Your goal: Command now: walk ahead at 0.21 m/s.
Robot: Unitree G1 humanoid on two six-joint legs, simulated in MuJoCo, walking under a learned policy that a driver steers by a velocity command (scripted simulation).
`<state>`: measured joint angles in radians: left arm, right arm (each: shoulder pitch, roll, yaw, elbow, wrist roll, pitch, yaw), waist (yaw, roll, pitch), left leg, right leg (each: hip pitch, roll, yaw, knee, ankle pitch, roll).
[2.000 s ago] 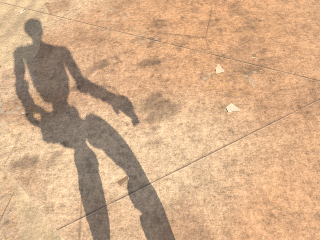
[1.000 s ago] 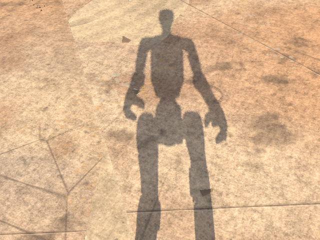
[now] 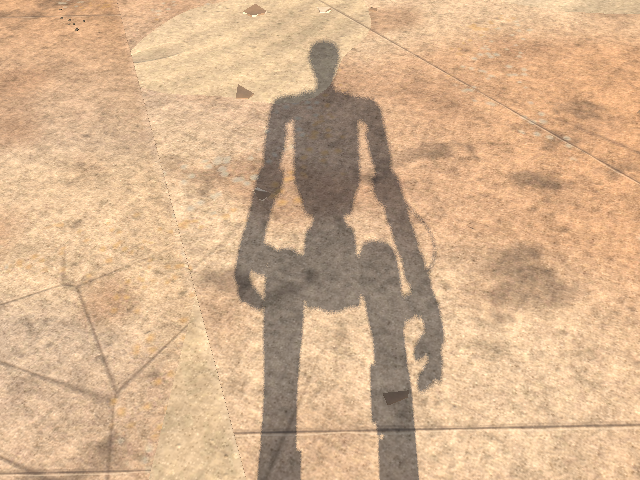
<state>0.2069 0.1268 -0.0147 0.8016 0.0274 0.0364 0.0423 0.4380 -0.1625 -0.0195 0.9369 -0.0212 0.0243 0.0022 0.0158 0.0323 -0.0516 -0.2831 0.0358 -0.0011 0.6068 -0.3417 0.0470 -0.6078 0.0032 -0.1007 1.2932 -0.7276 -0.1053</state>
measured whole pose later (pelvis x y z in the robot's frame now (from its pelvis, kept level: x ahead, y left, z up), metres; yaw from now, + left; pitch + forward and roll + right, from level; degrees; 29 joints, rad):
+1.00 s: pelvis +0.53 +0.13 -0.03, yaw -3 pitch -3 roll +2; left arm 0.19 0.17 0.03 0.63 -0.01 0.03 0.02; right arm 0.29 -0.26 -0.07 0.88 -0.02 -0.02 -0.01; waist 0.14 0.11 -0.03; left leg 0.05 0.16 0.36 0.55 -0.38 -0.05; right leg -0.82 0.01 -0.07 1.40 -0.57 -0.19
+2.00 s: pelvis +1.10 -0.06 +0.11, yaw -44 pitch +2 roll +1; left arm -0.02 0.23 0.01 0.62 0.03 -0.01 -0.08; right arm 0.50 -0.21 -0.02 0.86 -0.02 -0.08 -0.01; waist -0.10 -0.04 0.04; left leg 0.09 -0.03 0.23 0.22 -0.36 0.03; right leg -0.68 -0.03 -0.06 0.71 -0.05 -0.09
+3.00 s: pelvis +1.53 -0.46 +0.12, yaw -34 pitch +2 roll +0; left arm 0.08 0.25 0.00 0.69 0.04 -0.04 -0.02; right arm 0.43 -0.26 -0.06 0.81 0.00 -0.04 0.01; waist -0.07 -0.04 0.03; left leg -0.08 -0.15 -0.13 0.31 -0.25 0.12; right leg -0.67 -0.08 0.06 0.76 -0.07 0.05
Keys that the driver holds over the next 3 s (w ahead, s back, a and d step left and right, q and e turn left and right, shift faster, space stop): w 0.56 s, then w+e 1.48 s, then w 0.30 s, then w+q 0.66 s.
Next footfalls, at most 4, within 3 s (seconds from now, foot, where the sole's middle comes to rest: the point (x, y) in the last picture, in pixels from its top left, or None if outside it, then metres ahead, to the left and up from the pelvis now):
0.52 left None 0.48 0.20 -0.67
0.78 left None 0.43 0.28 -0.79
1.00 right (318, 395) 0.68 0.06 -0.66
1.54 left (319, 257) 1.07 0.06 -0.66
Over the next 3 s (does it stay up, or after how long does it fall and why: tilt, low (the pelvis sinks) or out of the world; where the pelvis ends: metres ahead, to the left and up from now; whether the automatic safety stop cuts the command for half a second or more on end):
stays up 1.53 -0.46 0.12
